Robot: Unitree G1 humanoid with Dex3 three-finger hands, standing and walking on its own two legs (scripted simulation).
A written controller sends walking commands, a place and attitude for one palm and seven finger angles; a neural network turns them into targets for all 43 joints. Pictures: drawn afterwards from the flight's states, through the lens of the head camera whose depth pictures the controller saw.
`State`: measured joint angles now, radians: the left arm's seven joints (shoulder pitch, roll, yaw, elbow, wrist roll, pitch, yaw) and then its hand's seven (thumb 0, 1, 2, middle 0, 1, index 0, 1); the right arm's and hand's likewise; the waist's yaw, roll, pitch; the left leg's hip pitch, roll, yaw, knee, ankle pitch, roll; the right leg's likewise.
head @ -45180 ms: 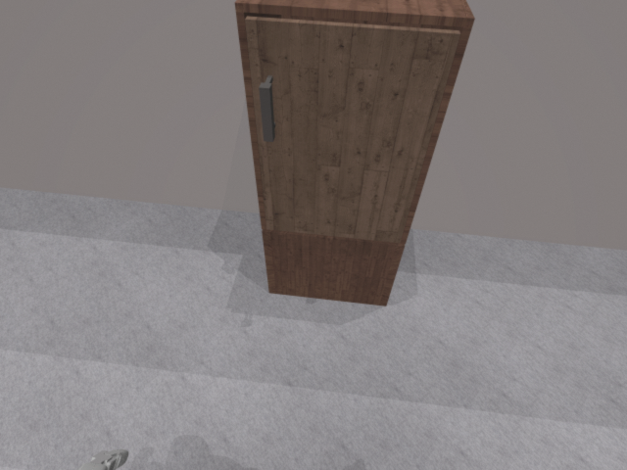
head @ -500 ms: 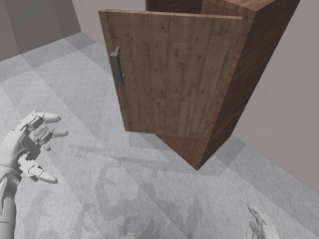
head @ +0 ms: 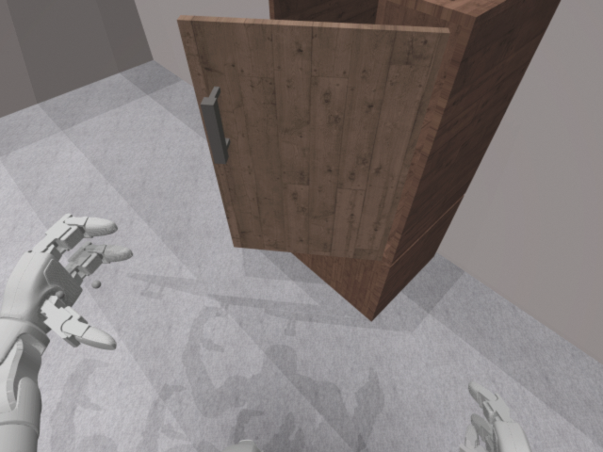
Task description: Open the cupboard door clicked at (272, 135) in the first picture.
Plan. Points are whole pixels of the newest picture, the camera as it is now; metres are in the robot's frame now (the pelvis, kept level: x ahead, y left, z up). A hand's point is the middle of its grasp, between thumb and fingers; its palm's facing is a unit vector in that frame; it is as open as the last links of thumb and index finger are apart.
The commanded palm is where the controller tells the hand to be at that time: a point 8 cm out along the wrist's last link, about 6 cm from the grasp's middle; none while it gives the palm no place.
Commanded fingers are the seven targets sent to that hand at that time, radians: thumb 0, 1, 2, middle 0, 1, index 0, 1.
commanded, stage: move the hooked fingers beside the handle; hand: left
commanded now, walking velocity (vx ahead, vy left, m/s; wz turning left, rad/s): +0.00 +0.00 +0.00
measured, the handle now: (218, 125) +0.63 +0.19 +0.07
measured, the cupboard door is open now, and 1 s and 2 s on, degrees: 39 39 39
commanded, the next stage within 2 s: none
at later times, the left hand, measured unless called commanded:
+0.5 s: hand (131, 220) +0.39 +0.26 +0.09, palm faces -0.06 -1.00 +0.01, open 14.0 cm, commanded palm +0.37 +0.32 +0.09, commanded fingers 0.00 -0.50 0.30 -0.30 -1.20 -0.30 -1.20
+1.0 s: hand (159, 179) +0.47 +0.25 +0.09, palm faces -0.07 -1.00 +0.00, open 14.0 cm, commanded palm +0.47 +0.31 +0.08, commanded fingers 0.00 -0.50 0.30 -0.30 -1.20 -0.30 -1.20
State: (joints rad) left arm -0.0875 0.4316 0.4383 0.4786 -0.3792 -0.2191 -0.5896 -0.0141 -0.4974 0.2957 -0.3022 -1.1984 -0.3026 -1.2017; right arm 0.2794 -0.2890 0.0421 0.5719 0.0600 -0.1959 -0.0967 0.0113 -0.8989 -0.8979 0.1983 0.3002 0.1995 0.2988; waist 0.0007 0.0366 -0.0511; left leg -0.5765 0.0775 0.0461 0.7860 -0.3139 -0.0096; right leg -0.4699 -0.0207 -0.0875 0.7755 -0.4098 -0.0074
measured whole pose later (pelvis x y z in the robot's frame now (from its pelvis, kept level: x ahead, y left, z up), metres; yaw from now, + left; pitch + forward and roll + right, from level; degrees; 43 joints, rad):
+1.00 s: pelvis +0.00 +0.01 -0.02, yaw -1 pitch +15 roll -2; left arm -0.83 0.62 0.44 1.18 -0.17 -0.31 -0.49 -0.01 -0.50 0.30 -0.30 -1.20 -0.30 -1.20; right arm 0.35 -0.30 0.04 0.63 0.03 -0.01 -0.07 0.01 -0.90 -0.90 0.20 0.30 0.20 0.30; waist -0.13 0.02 -0.07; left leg -0.83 0.09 0.05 0.92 -0.36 0.01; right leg -0.71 -0.01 -0.08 0.88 -0.44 0.01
